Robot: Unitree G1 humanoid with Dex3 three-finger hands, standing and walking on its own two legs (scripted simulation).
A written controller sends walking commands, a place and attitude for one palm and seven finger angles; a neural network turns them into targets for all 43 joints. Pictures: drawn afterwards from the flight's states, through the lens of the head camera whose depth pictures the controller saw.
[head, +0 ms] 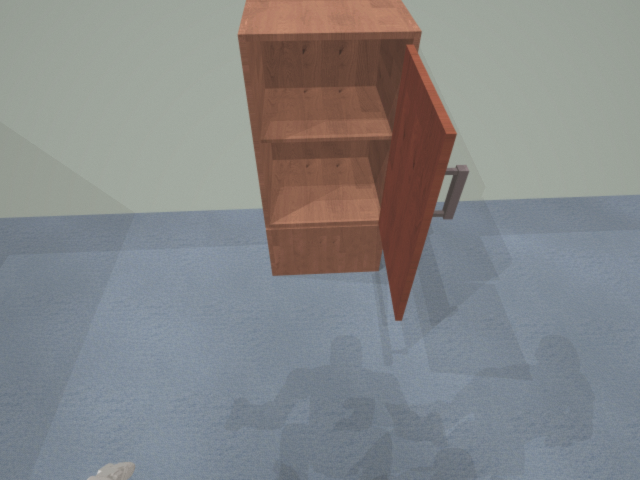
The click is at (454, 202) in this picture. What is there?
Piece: cupboard door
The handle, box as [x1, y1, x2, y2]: [432, 165, 468, 218]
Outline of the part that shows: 466,165 456,165 455,168 446,169 445,174 452,174 452,180 443,208 441,210 434,210 432,216 452,218 468,172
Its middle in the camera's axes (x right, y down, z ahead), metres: +0.26 -0.09 +0.80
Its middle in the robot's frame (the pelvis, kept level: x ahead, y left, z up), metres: +0.67 -0.22 -0.04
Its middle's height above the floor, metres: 0.73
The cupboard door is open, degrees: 88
